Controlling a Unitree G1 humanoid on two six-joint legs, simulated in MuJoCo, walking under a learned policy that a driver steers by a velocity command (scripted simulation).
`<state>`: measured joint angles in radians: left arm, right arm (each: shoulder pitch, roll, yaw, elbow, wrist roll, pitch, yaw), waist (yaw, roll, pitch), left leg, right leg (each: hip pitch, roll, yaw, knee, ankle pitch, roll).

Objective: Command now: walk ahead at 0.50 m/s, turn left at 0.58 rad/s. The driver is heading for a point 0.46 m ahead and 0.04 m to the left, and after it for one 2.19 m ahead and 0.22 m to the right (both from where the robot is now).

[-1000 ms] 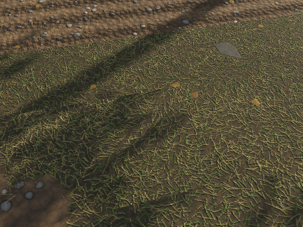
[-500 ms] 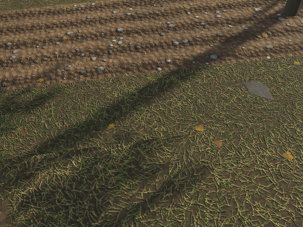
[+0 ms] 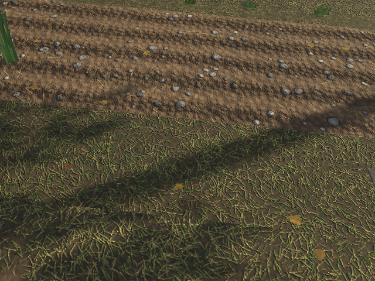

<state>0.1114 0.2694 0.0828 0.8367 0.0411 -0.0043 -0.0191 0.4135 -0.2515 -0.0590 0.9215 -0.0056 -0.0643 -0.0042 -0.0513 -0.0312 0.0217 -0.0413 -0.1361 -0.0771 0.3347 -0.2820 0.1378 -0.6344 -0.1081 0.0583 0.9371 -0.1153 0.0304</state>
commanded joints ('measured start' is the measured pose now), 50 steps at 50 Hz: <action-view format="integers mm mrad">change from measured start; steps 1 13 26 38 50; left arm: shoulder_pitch -132 -191 244 452 266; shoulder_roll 85 57 76 103 23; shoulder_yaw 17 -15 -13 -16 2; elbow -92 -185 37 93 -26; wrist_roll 5 -25 -18 -26 -12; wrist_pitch -12 -79 -132 -58 13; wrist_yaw -9 -17 10 14 -15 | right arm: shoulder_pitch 84 114 -109 -474 -163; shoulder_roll -153 -139 -37 -37 -66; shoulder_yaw -29 -14 14 56 3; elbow -10 -49 -121 -193 -86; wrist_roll -1 -35 -49 -17 -5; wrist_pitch -18 2 63 8 -40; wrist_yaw -16 -58 34 28 -13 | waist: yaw -25 -65 -1 94 81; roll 97 80 -102 -52 112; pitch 48 71 20 17 18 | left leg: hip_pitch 26 -16 -582 -411 -72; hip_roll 213 128 129 114 409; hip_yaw -228 -363 -53 103 -35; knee -69 372 872 199 -167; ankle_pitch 335 212 84 86 319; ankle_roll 109 52 -88 -101 34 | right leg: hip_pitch -112 140 297 599 4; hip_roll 46 57 -119 -101 31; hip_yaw -24 48 180 192 -5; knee -161 -602 -710 -632 144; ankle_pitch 200 470 255 352 -161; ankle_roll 1 -35 -216 -221 -77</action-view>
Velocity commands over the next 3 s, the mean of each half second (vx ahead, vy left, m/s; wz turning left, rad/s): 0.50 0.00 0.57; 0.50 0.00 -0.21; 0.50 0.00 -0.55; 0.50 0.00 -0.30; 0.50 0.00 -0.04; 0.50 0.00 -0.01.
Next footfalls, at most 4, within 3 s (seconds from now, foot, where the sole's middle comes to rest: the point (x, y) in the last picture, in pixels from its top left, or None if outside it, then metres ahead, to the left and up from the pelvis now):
0.34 right None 0.40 -0.13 -0.92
0.82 left None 0.55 0.10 -0.92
1.28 right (198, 242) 0.71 -0.09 -0.92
1.92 left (174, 172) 1.18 -0.01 -1.07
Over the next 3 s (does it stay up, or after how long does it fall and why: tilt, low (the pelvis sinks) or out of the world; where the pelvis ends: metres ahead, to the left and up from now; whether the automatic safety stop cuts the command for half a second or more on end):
stays up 1.54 -0.19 -0.30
